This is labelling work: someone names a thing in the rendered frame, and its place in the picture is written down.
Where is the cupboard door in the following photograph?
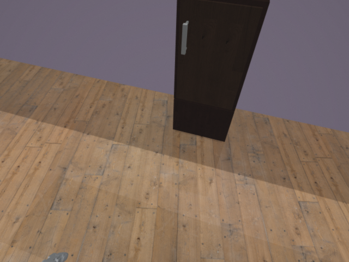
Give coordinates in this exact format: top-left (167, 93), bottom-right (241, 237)
top-left (176, 0), bottom-right (263, 110)

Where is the handle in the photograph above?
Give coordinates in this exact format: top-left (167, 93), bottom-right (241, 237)
top-left (181, 21), bottom-right (189, 55)

